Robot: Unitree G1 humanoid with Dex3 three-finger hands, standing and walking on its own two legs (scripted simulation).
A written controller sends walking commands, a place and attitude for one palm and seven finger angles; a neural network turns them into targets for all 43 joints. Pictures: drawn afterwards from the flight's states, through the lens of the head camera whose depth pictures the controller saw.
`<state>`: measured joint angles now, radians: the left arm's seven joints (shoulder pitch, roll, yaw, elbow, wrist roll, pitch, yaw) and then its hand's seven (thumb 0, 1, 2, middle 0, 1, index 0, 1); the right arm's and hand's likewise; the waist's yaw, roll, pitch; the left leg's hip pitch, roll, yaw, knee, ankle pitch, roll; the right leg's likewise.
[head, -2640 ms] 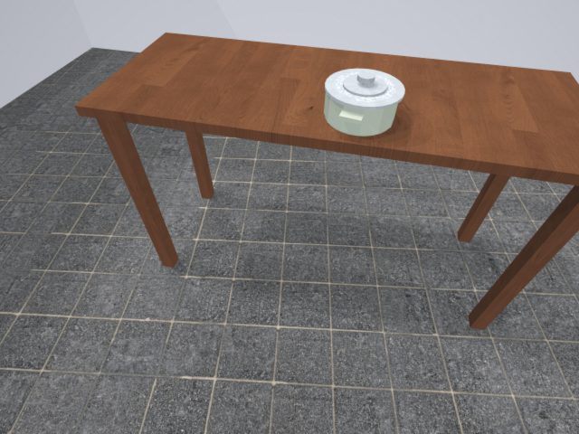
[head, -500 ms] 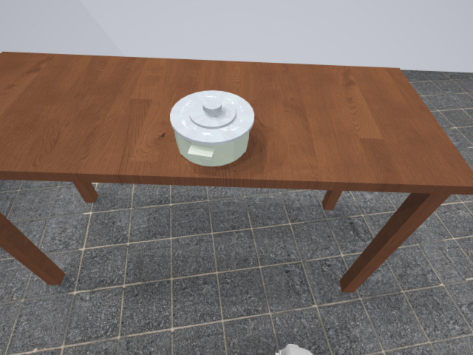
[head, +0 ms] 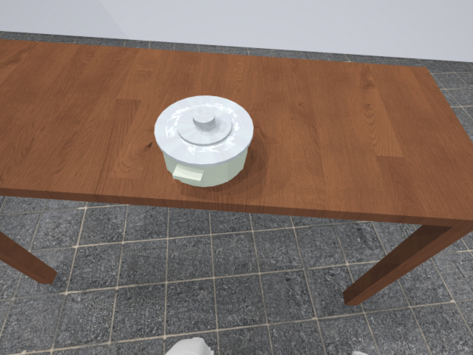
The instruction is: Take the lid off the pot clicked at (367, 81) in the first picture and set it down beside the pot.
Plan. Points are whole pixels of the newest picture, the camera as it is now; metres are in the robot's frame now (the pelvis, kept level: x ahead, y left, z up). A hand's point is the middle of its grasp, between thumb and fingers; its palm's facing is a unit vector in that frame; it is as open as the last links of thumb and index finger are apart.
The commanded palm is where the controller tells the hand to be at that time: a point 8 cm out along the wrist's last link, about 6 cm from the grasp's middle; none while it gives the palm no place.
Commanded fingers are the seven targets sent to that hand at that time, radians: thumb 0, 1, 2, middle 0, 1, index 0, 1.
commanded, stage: come to a stop and stand still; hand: left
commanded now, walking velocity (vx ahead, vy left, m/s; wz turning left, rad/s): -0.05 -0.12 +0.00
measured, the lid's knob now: (203, 117) +0.49 +0.11 +0.11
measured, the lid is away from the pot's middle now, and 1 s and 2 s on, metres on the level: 0.00 0.00 0.00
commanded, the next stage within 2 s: look again from close up in 0.74 s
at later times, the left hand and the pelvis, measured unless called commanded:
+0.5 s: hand out of the picture -0.03 +0.21 -0.17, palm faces +0.01 -0.98 -0.19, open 7.4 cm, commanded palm none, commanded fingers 0.00 0.90 0.90 -0.20 -0.30 -0.20 -0.30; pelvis -0.03 +0.02 +0.01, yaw -1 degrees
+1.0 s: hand out of the picture -0.06 +0.16 -0.18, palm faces +0.01 -0.99 -0.15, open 7.4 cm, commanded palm none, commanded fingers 0.00 0.90 0.90 -0.20 -0.30 -0.20 -0.30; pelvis -0.04 +0.01 +0.00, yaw +0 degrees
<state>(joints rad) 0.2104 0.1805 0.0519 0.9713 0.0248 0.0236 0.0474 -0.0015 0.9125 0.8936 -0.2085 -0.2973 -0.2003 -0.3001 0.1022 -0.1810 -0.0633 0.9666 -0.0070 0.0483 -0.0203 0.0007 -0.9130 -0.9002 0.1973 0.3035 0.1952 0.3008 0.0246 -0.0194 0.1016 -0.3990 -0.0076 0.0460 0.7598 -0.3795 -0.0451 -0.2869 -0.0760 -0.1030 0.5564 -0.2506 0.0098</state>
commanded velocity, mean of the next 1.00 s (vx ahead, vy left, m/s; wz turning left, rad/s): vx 0.02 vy -0.04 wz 0.00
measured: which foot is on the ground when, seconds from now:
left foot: up 0.00-0.02, down 0.04-1.00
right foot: down 0.00-0.04, up 0.06-0.50, down 0.52-1.00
